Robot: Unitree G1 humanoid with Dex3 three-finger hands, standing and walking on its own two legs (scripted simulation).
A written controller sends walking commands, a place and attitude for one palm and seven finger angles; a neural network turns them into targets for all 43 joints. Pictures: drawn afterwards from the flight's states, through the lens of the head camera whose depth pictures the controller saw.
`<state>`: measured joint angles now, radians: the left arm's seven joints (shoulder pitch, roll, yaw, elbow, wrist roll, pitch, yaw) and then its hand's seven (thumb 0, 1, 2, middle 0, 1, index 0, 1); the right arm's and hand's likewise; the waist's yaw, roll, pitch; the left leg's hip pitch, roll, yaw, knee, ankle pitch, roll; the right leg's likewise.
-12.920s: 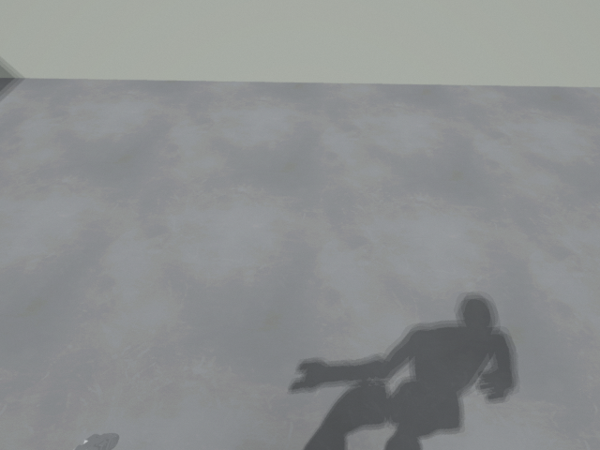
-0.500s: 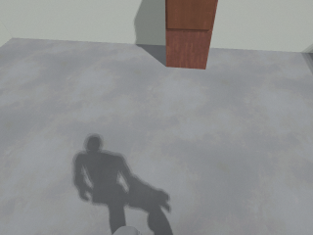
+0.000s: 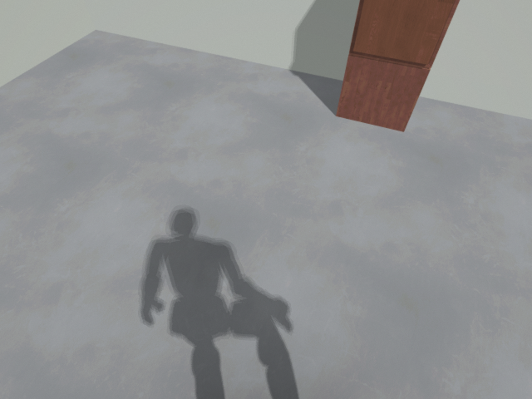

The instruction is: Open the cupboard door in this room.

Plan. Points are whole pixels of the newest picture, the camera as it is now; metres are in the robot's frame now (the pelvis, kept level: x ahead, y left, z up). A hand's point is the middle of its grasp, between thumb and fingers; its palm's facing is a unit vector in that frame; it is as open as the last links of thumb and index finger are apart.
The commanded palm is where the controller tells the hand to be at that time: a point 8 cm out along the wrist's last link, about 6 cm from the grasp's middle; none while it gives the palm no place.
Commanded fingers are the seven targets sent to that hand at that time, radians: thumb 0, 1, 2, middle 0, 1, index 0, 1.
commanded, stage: turn or walk to find it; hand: left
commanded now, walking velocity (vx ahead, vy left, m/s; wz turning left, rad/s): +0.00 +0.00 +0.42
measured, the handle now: out of the picture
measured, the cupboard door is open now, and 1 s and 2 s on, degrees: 0 0 0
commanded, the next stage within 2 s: none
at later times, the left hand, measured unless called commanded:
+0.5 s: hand out of the picture -0.03 +0.20 -0.18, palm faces +0.29 -0.93 -0.23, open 7.4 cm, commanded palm none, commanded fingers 0.00 0.90 0.90 -0.20 -0.30 -0.20 -0.30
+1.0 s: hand out of the picture -0.03 +0.18 -0.14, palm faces +0.46 -0.84 -0.29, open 7.4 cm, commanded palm none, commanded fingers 0.00 0.90 0.90 -0.20 -0.30 -0.20 -0.30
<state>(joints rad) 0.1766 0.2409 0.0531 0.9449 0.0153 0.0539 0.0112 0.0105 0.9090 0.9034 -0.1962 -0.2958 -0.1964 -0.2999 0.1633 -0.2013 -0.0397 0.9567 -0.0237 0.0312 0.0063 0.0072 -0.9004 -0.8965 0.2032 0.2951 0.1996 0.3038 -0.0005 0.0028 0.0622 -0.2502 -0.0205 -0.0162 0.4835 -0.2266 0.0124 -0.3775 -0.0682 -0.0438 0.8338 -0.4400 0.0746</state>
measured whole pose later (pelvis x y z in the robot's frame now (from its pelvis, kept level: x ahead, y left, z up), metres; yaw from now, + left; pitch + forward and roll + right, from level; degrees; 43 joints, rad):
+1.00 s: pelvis -0.01 -0.04 +0.00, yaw +28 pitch -1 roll +2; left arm 0.19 0.17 0.03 0.91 0.02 0.01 0.02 0.01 0.91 0.90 -0.20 -0.30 -0.20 -0.30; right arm 0.18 -0.25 -0.08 0.97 -0.02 0.07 0.01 0.01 -0.90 -0.90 0.20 0.29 0.20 0.30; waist 0.00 0.06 0.07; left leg -0.46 -0.03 -0.05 1.07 -0.43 -0.03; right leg -0.25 -0.06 -0.14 0.56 -0.31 -0.04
